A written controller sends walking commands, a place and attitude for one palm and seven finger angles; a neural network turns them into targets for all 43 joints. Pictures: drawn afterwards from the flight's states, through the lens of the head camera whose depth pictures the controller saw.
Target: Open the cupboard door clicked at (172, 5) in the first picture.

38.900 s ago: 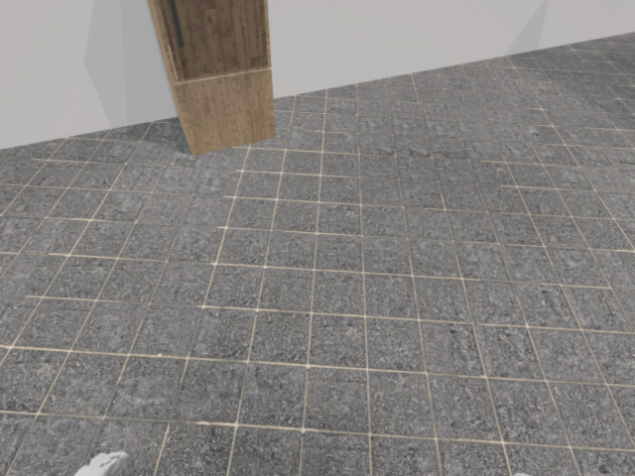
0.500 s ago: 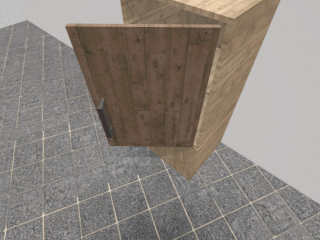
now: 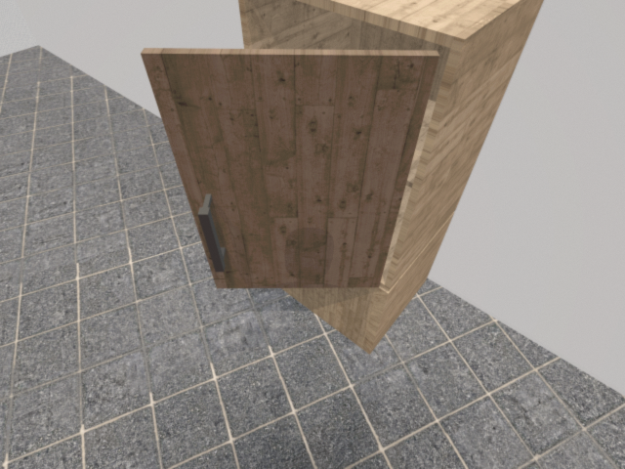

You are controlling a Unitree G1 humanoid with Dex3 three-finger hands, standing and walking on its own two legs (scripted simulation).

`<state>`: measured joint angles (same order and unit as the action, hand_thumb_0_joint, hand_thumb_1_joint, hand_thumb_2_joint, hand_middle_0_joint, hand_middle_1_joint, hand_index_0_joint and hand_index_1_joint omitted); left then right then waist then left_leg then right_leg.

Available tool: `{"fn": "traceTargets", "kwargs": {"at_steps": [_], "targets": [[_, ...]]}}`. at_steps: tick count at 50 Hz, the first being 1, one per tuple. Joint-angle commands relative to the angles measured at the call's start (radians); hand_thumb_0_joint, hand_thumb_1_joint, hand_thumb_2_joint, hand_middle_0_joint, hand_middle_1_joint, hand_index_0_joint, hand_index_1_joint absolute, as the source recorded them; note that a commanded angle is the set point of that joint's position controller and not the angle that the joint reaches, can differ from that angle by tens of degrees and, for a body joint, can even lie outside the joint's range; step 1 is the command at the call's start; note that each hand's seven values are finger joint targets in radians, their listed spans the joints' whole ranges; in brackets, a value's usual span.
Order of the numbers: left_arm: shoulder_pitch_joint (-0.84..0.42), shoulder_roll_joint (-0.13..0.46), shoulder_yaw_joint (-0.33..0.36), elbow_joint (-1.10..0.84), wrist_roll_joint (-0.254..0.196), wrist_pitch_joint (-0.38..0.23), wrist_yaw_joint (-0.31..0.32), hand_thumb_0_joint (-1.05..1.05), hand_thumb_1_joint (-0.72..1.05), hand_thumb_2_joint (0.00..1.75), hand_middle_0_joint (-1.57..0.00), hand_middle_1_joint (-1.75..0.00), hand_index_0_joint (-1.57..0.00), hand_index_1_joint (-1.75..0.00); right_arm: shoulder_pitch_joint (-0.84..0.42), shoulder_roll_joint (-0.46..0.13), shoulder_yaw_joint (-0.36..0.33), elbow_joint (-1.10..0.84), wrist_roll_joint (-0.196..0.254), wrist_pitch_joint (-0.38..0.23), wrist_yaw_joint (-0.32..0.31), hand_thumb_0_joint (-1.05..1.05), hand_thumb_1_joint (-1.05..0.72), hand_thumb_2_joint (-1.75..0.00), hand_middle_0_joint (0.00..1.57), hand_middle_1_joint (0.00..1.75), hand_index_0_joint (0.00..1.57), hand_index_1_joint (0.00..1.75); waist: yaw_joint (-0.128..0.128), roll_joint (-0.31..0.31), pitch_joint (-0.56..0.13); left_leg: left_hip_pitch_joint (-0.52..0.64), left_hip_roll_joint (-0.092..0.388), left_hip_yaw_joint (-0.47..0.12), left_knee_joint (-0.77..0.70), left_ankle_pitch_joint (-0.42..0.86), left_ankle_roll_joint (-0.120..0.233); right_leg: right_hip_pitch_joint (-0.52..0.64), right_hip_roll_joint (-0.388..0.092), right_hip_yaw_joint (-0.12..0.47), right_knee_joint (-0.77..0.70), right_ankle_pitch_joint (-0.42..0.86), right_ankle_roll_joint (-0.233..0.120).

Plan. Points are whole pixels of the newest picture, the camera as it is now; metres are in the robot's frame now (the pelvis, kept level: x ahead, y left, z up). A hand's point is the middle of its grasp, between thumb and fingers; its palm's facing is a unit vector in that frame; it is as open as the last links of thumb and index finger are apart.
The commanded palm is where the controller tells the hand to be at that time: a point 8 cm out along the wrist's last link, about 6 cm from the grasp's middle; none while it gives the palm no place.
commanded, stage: raise the hand with hooked fingers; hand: left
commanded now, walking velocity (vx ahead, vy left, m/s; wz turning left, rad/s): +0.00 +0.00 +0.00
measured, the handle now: (214, 235) +0.56 +0.23 -0.11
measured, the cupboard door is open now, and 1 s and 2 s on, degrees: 41 41 41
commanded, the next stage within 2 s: none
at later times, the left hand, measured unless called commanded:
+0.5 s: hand (185, 467) +0.15 +0.18 -0.11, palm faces +0.12 -0.99 +0.01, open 8.7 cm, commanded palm +0.14 +0.25 -0.07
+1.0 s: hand (151, 415) +0.20 +0.23 -0.07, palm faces +0.16 -0.98 -0.11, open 11.8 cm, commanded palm +0.18 +0.28 -0.07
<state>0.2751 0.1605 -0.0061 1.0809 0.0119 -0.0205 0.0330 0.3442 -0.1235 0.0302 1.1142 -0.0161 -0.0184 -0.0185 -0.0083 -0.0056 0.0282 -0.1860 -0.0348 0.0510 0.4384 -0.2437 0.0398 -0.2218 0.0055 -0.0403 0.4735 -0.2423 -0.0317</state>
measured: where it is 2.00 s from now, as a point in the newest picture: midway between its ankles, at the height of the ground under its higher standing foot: outside the picture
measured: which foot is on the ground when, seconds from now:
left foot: down 0.00-1.00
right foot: down 0.00-1.00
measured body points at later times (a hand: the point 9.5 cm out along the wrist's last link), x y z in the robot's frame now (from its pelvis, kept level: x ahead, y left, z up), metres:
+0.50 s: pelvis -0.01 -0.01 -0.10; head +0.05 +0.03 +0.34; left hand +0.14 +0.23 -0.11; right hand +0.26 -0.24 -0.12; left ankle +0.00 +0.09 -0.74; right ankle +0.01 -0.10 -0.74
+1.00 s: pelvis -0.03 -0.01 -0.11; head +0.06 +0.00 +0.33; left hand +0.18 +0.28 -0.06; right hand +0.13 -0.27 -0.20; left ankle +0.00 +0.09 -0.74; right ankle +0.01 -0.10 -0.74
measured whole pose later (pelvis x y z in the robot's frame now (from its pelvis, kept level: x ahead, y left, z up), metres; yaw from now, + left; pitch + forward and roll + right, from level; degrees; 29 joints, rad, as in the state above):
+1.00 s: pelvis -0.03 -0.01 -0.11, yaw +2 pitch +19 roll -2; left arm 0.34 0.27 0.30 0.11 -0.31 -0.49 -0.26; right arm 0.27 -0.26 -0.03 0.60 0.03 -0.18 -0.05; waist -0.01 0.02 -0.17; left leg -1.04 0.00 -0.01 1.26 -0.55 0.02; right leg -1.02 0.01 -0.12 1.21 -0.53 -0.06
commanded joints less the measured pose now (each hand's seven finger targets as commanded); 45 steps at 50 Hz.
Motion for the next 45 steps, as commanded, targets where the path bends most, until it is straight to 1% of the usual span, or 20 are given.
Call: {"fn": "traceTargets", "kwargs": {"at_steps": [1,2,3,4,5,6,7,9,12,14,15,17,23,25,26,31,35,38,41,45], "targets": [[0.059,0.081,0.011,-0.026,-0.004,-0.01,0.003,0.0,0.9,0.9,-0.2,-0.3,-0.2,-0.3,0.027,-0.112,-0.026,-0.032,0.002,-0.028,-0.013,0.0,-0.9,-0.9,0.2,0.3,0.2,0.3,0.018,0.013,0.033,-0.072,0.13,-0.137,-0.116,0.056,0.012,0.041,-0.099,0.119,-0.081,0.051,-0.025],[0.159,0.102,0.011,0.016,0.008,-0.023,0.043,0.0,0.9,0.9,-0.2,-0.3,-0.2,-0.3,-0.092,-0.137,-0.03,-0.093,0.015,-0.027,-0.007,0.0,-0.9,-0.9,0.2,0.3,0.2,0.3,0.064,-0.038,0.04,-0.095,0.141,-0.072,0.088,0.121,-0.022,0.024,-0.161,0.156,-0.085,0.429,-0.001],[-0.613,0.386,0.195,-1.545,-0.198,-0.244,0.045,0.0,0.88,0.89,-0.2,-0.32,-0.2,-0.32,-0.086,-0.334,-0.064,-0.456,0.057,-0.177,-0.042,0.0,-0.9,-0.9,0.2,0.3,0.2,0.3,-0.085,0.196,-0.476,0.151,0.022,-0.09,-0.03,0.186,-0.012,0.093,-0.05,0.088,-0.018,0.265,-0.01],[-0.168,0.293,0.15,-1.306,-0.118,-0.19,0.079,0.0,0.85,0.88,-0.2,-0.33,-0.2,-0.33,-0.164,-0.229,-0.022,-0.398,0.052,-0.275,-0.074,0.0,-0.9,-0.9,0.2,0.3,0.2,0.3,0.017,0.327,-0.424,0.194,0.061,-0.065,-0.051,0.259,-0.034,0.056,-0.009,0.046,0.036,0.097,-0.035],[-0.107,0.213,0.114,-1.159,-0.137,-0.136,0.123,0.0,0.83,0.87,-0.21,-0.34,-0.21,-0.34,-0.15,-0.24,-0.034,-0.326,0.052,-0.297,-0.077,0.0,-0.9,-0.9,0.2,0.3,0.2,0.3,0.002,0.281,-0.335,0.091,0.07,-0.077,-0.046,0.172,-0.063,0.008,-0.019,0.0,0.054,0.012,-0.018],[0.171,-0.067,-0.05,-0.912,-0.149,-0.046,0.114,0.0,0.81,0.86,-0.21,-0.36,-0.21,-0.36,-0.129,-0.183,-0.039,-0.312,0.063,-0.296,-0.06,0.0,-0.9,-0.9,0.2,0.3,0.2,0.3,-0.023,0.13,-0.146,-0.009,0.079,-0.1,-0.061,0.068,-0.049,-0.085,-0.013,-0.029,0.045,-0.021,-0.003],[-0.003,-0.028,-0.028,-1.074,-0.194,-0.082,0.098,0.0,0.78,0.85,-0.21,-0.37,-0.21,-0.37,-0.149,-0.241,-0.043,-0.395,0.07,-0.301,-0.051,0.0,-0.9,-0.9,0.2,0.3,0.2,0.3,-0.042,0.071,-0.012,-0.108,0.069,-0.134,-0.036,-0.019,-0.034,-0.136,-0.02,-0.041,0.039,-0.032,0.006],[0.0,0.02,0.033,-0.984,-0.175,-0.199,0.062,0.0,0.74,0.83,-0.21,-0.4,-0.21,-0.4,-0.157,-0.271,-0.075,-0.434,0.043,-0.315,-0.047,0.0,-0.9,-0.9,0.2,0.3,0.2,0.3,-0.067,-0.127,0.052,-0.226,0.053,-0.145,0.072,-0.121,-0.025,-0.284,-0.014,-0.06,0.072,-0.132,0.013],[0.286,-0.063,0.06,-0.834,-0.21,-0.388,-0.057,0.0,0.67,0.8,-0.22,-0.45,-0.22,-0.45,-0.195,-0.25,-0.1,-0.533,0.021,-0.316,-0.01,0.0,-0.9,-0.9,0.2,0.3,0.2,0.3,0.03,-0.29,-0.039,-0.397,0.025,-0.103,0.265,-0.091,-0.038,-0.422,-0.002,-0.07,0.229,-0.198,0.005],[0.406,-0.045,0.104,-0.875,-0.249,-0.531,-0.169,0.0,0.62,0.78,-0.22,-0.48,-0.22,-0.48,-0.22,-0.249,-0.12,-0.591,0.012,-0.31,0.019,0.0,-0.9,-0.9,0.2,0.3,0.2,0.3,0.077,-0.255,-0.154,-0.474,0.01,-0.074,0.368,-0.023,-0.055,-0.42,0.005,-0.064,0.351,-0.103,-0.006],[0.445,0.0,0.152,-0.856,-0.256,-0.587,-0.227,0.0,0.6,0.77,-0.22,-0.5,-0.22,-0.5,-0.221,-0.254,-0.132,-0.616,0.013,-0.3,0.04,0.0,-0.9,-0.9,0.2,0.3,0.2,0.3,0.1,-0.138,-0.191,-0.473,-0.002,-0.065,0.41,0.037,-0.07,-0.406,0.003,-0.053,0.41,-0.019,-0.021],[0.39,0.071,0.199,-0.887,-0.255,-0.67,-0.311,0.0,0.55,0.75,-0.22,-0.53,-0.22,-0.53,-0.254,-0.259,-0.139,-0.671,0.011,-0.284,0.057,0.0,-0.9,-0.9,0.2,0.3,0.2,0.3,0.09,-0.022,-0.25,-0.534,-0.008,-0.047,0.507,0.078,-0.07,-0.472,-0.001,-0.035,0.515,0.054,-0.027],[0.12,0.163,0.266,-1.296,-0.262,-0.645,-0.253,0.0,0.41,0.69,-0.24,-0.62,-0.24,-0.62,-0.223,-0.236,-0.132,-0.778,0.011,-0.231,0.033,0.0,-0.9,-0.9,0.2,0.3,0.2,0.3,0.069,0.181,-0.462,-0.586,0.008,-0.063,0.624,0.046,-0.038,-0.563,0.009,0.028,0.612,0.014,-0.021],[-0.005,0.169,0.239,-1.476,-0.276,-0.689,-0.229,0.0,0.36,0.67,-0.24,-0.64,-0.24,-0.64,-0.212,-0.235,-0.12,-0.774,0.009,-0.228,0.012,0.0,-0.9,-0.9,0.2,0.3,0.2,0.3,0.017,0.151,-0.482,-0.596,0.02,-0.089,0.672,-0.012,-0.017,-0.613,0.02,0.047,0.608,-0.043,-0.015],[0.014,0.175,0.235,-1.533,-0.268,-0.7,-0.221,0.0,0.34,0.66,-0.24,-0.66,-0.24,-0.66,-0.194,-0.231,-0.12,-0.761,0.004,-0.227,0.002,0.0,-0.9,-0.9,0.2,0.3,0.2,0.3,0.02,0.174,-0.531,-0.565,0.027,-0.096,0.686,0.029,-0.015,-0.618,0.019,0.045,0.614,-0.024,-0.016],[0.014,0.151,0.141,-1.363,-0.265,-0.63,-0.334,0.0,0.22,0.61,-0.25,-0.74,-0.25,-0.74,-0.17,-0.256,-0.094,-0.687,0.012,-0.24,-0.024,0.0,-0.9,-0.9,0.2,0.3,0.2,0.3,-0.073,0.102,-0.436,-0.661,0.044,-0.122,0.746,0.003,-0.001,-0.687,0.023,0.025,0.599,-0.031,-0.003],[0.133,0.202,0.255,-1.07,-0.318,-0.401,-0.432,0.0,0.13,0.57,-0.25,-0.8,-0.25,-0.8,-0.209,-0.264,-0.093,-0.707,0.055,-0.215,-0.048,0.0,-0.9,-0.9,0.2,0.3,0.2,0.3,-0.007,-0.086,-0.433,-0.807,0.024,-0.107,0.718,-0.1,-0.002,-0.548,0.014,0.063,0.537,-0.14,0.016],[0.106,0.27,0.388,-1.16,-0.383,-0.306,-0.418,0.0,0.06,0.54,-0.26,-0.84,-0.26,-0.84,-0.233,-0.246,-0.09,-0.757,0.067,-0.201,-0.055,0.0,-0.9,-0.9,0.2,0.3,0.2,0.3,0.057,-0.073,-0.553,-0.798,0.009,-0.089,0.688,-0.063,-0.007,-0.394,-0.02,0.107,0.501,-0.119,0.031],[0.095,0.287,0.461,-1.263,-0.397,-0.361,-0.322,0.0,-0.01,0.51,-0.27,-0.88,-0.27,-0.88,-0.215,-0.206,-0.086,-0.747,0.053,-0.208,-0.049,0.0,-0.9,-0.9,0.2,0.3,0.2,0.3,0.091,-0.002,-0.58,-0.759,0.024,-0.097,0.669,0.006,-0.018,-0.359,-0.022,0.097,0.537,0.007,0.023],[0.043,0.24,0.383,-1.226,-0.349,-0.494,-0.259,0.0,-0.1,0.47,-0.27,-0.94,-0.27,-0.94,-0.187,-0.207,-0.09,-0.69,0.038,-0.222,-0.038,0.0,-0.9,-0.9,0.2,0.3,0.2,0.3,0.035,0.013,-0.456,-0.775,0.033,-0.097,0.669,-0.025,-0.015,-0.483,-0.008,0.07,0.553,-0.056,0.016]]}}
